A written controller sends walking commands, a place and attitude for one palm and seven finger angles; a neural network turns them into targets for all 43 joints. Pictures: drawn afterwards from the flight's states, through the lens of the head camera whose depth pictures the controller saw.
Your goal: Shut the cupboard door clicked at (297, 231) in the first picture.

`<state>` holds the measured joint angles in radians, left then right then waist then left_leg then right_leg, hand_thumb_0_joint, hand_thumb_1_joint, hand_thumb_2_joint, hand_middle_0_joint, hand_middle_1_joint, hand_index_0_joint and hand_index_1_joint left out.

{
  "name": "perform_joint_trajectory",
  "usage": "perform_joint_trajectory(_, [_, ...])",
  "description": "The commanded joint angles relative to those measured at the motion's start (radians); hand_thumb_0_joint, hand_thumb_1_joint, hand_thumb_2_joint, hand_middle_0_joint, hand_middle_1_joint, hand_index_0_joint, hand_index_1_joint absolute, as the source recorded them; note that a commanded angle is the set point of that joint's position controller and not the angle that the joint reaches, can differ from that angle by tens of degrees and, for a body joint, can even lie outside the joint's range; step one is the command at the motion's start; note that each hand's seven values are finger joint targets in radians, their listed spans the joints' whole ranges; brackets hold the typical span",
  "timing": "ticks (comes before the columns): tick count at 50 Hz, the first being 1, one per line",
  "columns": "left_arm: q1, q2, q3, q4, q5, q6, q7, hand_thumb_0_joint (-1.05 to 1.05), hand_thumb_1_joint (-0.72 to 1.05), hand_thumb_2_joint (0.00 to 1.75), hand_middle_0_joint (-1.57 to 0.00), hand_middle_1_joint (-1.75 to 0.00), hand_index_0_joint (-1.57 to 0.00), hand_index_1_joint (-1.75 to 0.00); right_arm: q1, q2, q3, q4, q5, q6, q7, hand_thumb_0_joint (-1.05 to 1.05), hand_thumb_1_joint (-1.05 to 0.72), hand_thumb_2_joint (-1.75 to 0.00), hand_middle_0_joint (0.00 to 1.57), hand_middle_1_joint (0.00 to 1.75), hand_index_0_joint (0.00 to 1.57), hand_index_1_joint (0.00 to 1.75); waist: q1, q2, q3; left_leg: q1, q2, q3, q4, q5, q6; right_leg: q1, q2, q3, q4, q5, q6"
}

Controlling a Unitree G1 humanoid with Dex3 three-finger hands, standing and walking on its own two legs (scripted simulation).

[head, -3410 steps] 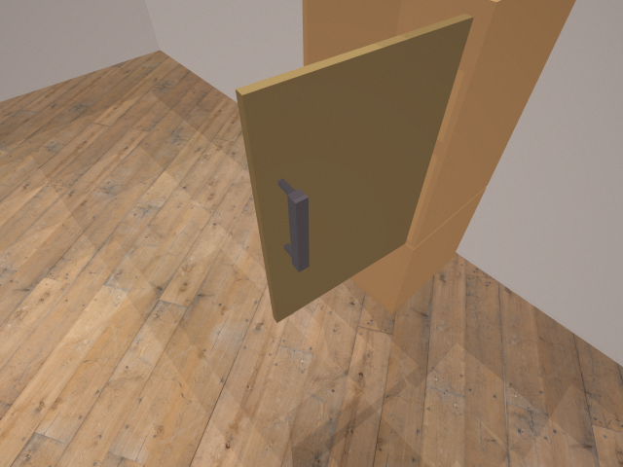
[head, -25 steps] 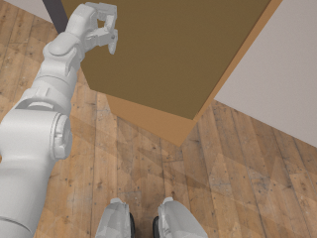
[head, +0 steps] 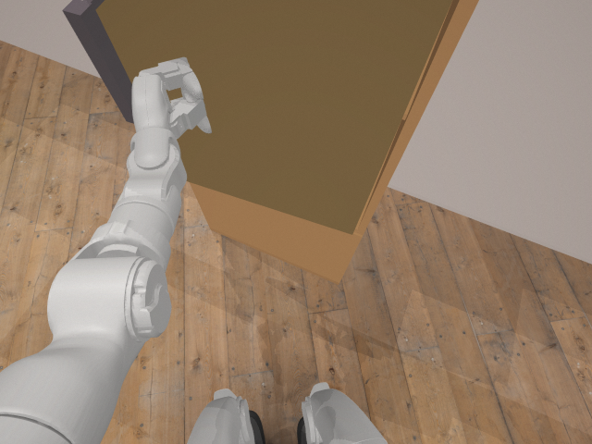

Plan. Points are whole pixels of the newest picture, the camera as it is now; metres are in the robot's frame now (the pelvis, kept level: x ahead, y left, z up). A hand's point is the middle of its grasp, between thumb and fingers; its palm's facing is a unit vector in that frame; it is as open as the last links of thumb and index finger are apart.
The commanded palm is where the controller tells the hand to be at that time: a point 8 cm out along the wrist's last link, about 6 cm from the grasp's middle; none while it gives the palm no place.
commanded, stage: pull the fist back off the door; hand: left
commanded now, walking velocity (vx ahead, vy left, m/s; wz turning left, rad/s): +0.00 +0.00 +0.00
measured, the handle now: (120, 61) +0.63 +0.15 +0.09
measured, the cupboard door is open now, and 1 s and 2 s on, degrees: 5 5 5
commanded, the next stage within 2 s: draw the hand back to the body in 0.42 s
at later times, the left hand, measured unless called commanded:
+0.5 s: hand (210, 149) +0.47 +0.04 +0.09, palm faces -0.05 -1.00 -0.07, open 3.1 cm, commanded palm +0.45 +0.09 +0.09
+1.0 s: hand (104, 206) +0.37 +0.13 +0.15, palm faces -0.02 -1.00 -0.02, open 3.1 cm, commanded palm +0.33 +0.19 +0.16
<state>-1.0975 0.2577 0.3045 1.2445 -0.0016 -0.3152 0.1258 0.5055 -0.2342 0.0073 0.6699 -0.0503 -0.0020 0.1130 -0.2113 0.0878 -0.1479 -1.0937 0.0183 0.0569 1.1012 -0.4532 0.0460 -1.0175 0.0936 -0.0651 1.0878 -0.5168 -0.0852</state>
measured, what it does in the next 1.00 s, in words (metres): rises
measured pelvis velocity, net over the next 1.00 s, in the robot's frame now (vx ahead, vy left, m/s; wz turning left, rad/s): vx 0.01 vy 0.01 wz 0.02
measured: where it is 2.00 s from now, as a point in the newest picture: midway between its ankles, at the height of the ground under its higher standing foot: outside the picture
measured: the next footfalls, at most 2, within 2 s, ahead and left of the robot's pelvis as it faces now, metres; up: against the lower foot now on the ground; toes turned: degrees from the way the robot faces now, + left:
none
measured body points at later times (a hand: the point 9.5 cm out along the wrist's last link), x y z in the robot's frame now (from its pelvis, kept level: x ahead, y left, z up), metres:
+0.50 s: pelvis +0.00 +0.00 +0.01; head +0.09 +0.00 +0.45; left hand +0.46 +0.09 +0.10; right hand +0.09 -0.26 -0.11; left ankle +0.03 +0.09 -0.65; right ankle -0.01 -0.07 -0.65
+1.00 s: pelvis +0.01 +0.01 +0.06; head +0.03 +0.00 +0.51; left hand +0.37 +0.18 +0.15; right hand +0.13 -0.25 -0.05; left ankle +0.03 +0.09 -0.65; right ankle -0.01 -0.07 -0.65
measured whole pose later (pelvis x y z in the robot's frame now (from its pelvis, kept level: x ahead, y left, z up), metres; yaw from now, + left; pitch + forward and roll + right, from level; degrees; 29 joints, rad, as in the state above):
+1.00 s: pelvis +0.01 +0.01 +0.06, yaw +1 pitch +8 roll -1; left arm -0.27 0.16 0.03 0.45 -0.16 -0.28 -0.03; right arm 0.33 -0.28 -0.01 0.59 0.06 0.03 0.01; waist -0.04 0.04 -0.12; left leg -0.56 -0.01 0.05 0.80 -0.38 0.05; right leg -0.48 0.08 -0.04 0.77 -0.43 -0.07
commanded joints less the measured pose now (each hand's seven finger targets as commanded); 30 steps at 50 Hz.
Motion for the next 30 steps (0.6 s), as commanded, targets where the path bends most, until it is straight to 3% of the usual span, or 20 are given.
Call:
perform_joint_trajectory(1, [-0.440,0.108,-0.057,-0.282,-0.027,-0.166,-0.011,0.00,0.90,0.90,-1.30,-1.50,-1.30,-1.50,0.149,-0.171,-0.071,-0.051,0.005,-0.033,-0.015,0.00,-0.90,-0.90,0.20,0.30,0.20,0.30,-0.009,-0.089,-0.492,0.341,-0.021,-0.102,-0.080,0.302,0.002,0.344,-0.049,0.133,-0.197,0.542,0.100])
perform_joint_trajectory(3, [-0.359,0.041,-0.115,-0.248,-0.008,-0.185,-0.011,0.00,0.90,0.90,-1.30,-1.50,-1.30,-1.50,0.149,-0.173,-0.077,-0.040,0.002,-0.028,-0.006,0.00,-0.90,-0.90,0.20,0.30,0.20,0.30,-0.013,-0.088,-0.425,0.361,-0.022,-0.102,-0.085,0.292,0.004,0.281,-0.049,0.125,-0.206,0.507,0.101])
perform_joint_trajectory(4, [-0.296,0.035,-0.113,-0.223,-0.003,-0.184,-0.011,0.00,0.90,0.90,-1.30,-1.50,-1.30,-1.50,0.147,-0.176,-0.083,-0.037,0.001,-0.024,-0.002,0.00,-0.90,-0.90,0.20,0.30,0.20,0.30,-0.003,-0.099,-0.408,0.364,-0.025,-0.098,-0.084,0.289,0.004,0.281,-0.050,0.127,-0.211,0.512,0.105])
perform_joint_trajectory(6, [-0.214,0.025,-0.112,-0.224,-0.007,-0.181,-0.016,0.00,0.90,0.90,-1.30,-1.50,-1.30,-1.50,0.132,-0.178,-0.086,-0.048,0.006,-0.014,0.002,0.00,-0.90,-0.90,0.20,0.30,0.20,0.30,0.032,-0.064,-0.434,0.409,-0.031,-0.089,-0.095,0.338,-0.001,0.295,-0.052,0.118,-0.201,0.557,0.103])
perform_joint_trajectory(8, [-0.155,-0.009,-0.131,-0.217,-0.022,-0.159,-0.024,0.00,0.90,0.90,-1.30,-1.50,-1.30,-1.50,0.111,-0.177,-0.086,-0.061,0.011,-0.001,0.004,0.00,-0.90,-0.90,0.20,0.30,0.20,0.30,0.038,-0.086,-0.401,0.397,-0.036,-0.080,-0.101,0.331,-0.001,0.316,-0.059,0.129,-0.215,0.589,0.115])
perform_joint_trajectory(10, [-0.136,-0.026,-0.145,-0.286,-0.032,-0.161,-0.023,0.00,0.90,0.90,-1.30,-1.50,-1.30,-1.50,0.093,-0.174,-0.089,-0.080,0.015,0.008,0.003,0.00,-0.90,-0.90,0.20,0.30,0.20,0.30,0.056,-0.070,-0.421,0.437,-0.041,-0.076,-0.115,0.358,0.000,0.337,-0.055,0.115,-0.212,0.604,0.105])
perform_joint_trajectory(13, [-0.207,-0.084,-0.203,-0.457,-0.049,-0.214,-0.005,0.00,0.90,0.90,-1.30,-1.50,-1.30,-1.50,0.048,-0.161,-0.095,-0.091,0.018,0.006,0.000,0.00,-0.90,-0.90,0.20,0.30,0.20,0.30,0.047,-0.038,-0.459,0.546,-0.031,-0.084,-0.114,0.396,-0.003,0.299,-0.049,0.096,-0.210,0.584,0.097])
perform_joint_trajectory(14, [-0.196,-0.074,-0.195,-0.502,-0.055,-0.235,0.005,0.00,0.90,0.90,-1.30,-1.50,-1.30,-1.50,0.031,-0.161,-0.098,-0.094,0.019,0.003,-0.003,0.00,-0.90,-0.90,0.20,0.30,0.20,0.30,0.056,-0.039,-0.477,0.565,-0.031,-0.084,-0.108,0.397,-0.002,0.305,-0.047,0.099,-0.210,0.582,0.096])
perform_joint_trajectory(15, [-0.240,-0.094,-0.234,-0.566,-0.054,-0.261,0.011,0.00,0.90,0.90,-1.30,-1.50,-1.30,-1.50,0.019,-0.157,-0.096,-0.097,0.021,0.000,-0.008,0.00,-0.90,-0.90,0.20,0.30,0.20,0.30,0.039,-0.030,-0.489,0.596,-0.028,-0.091,-0.107,0.418,-0.001,0.296,-0.046,0.094,-0.200,0.588,0.094])
perform_joint_trajectory(17, [-0.221,-0.110,-0.256,-0.586,-0.043,-0.288,0.026,0.00,0.90,0.90,-1.30,-1.50,-1.30,-1.50,0.002,-0.154,-0.101,-0.081,0.019,-0.006,-0.012,0.00,-0.90,-0.90,0.20,0.30,0.20,0.30,0.040,-0.033,-0.490,0.626,-0.023,-0.096,-0.106,0.420,-0.004,0.277,-0.044,0.089,-0.195,0.575,0.094])
perform_joint_trajectory(19, [-0.240,-0.122,-0.284,-0.522,-0.023,-0.285,0.037,0.00,0.90,0.90,-1.30,-1.50,-1.30,-1.50,-0.012,-0.156,-0.099,-0.064,0.020,-0.005,-0.016,0.00,-0.90,-0.90,0.20,0.30,0.20,0.30,0.016,-0.076,-0.428,0.594,-0.022,-0.100,-0.102,0.359,-0.001,0.235,-0.046,0.088,-0.202,0.520,0.101])
perform_joint_trajectory(20, [-0.263,-0.091,-0.264,-0.495,-0.010,-0.281,0.048,0.00,0.90,0.90,-1.30,-1.50,-1.30,-1.50,-0.002,-0.163,-0.099,-0.054,0.019,-0.002,-0.022,0.00,-0.90,-0.90,0.20,0.30,0.20,0.30,0.007,-0.093,-0.415,0.580,-0.023,-0.104,-0.102,0.345,0.000,0.226,-0.049,0.089,-0.199,0.502,0.103])
perform_joint_trajectory(23, [-0.230,-0.078,-0.247,-0.324,0.010,-0.222,0.070,0.00,0.90,0.90,-1.30,-1.50,-1.30,-1.50,-0.021,-0.163,-0.085,-0.051,0.023,0.011,-0.029,0.00,-0.90,-0.90,0.20,0.30,0.20,0.30,0.002,-0.144,-0.332,0.472,-0.031,-0.094,-0.115,0.231,0.005,0.219,-0.057,0.107,-0.231,0.415,0.119])
perform_joint_trajectory(24, [-0.232,-0.068,-0.232,-0.294,0.007,-0.200,0.075,0.00,0.90,0.90,-1.30,-1.50,-1.30,-1.50,-0.023,-0.165,-0.082,-0.053,0.023,0.016,-0.031,0.00,-0.90,-0.90,0.20,0.30,0.20,0.30,0.002,-0.152,-0.333,0.455,-0.033,-0.094,-0.120,0.220,0.005,0.234,-0.059,0.108,-0.234,0.408,0.118])
perform_joint_trajectory(27, [-0.232,-0.050,-0.184,-0.242,-0.022,-0.163,0.075,0.00,0.90,0.90,-1.30,-1.50,-1.30,-1.50,-0.037,-0.164,-0.070,-0.071,0.022,0.020,-0.038,0.00,-0.90,-0.90,0.20,0.30,0.20,0.30,0.026,-0.130,-0.375,0.439,-0.039,-0.091,-0.124,0.236,0.001,0.270,-0.060,0.107,-0.226,0.422,0.107])
perform_joint_trajectory(30, [-0.102,0.080,-0.055,-0.353,-0.056,-0.184,0.049,0.00,0.90,0.90,-1.30,-1.50,-1.30,-1.50,-0.055,-0.168,-0.065,-0.125,0.023,0.020,-0.044,0.00,-0.90,-0.90,0.20,0.30,0.20,0.30,0.120,-0.110,-0.517,0.478,-0.042,-0.081,-0.152,0.327,-0.004,0.427,-0.060,0.114,-0.209,0.538,0.095])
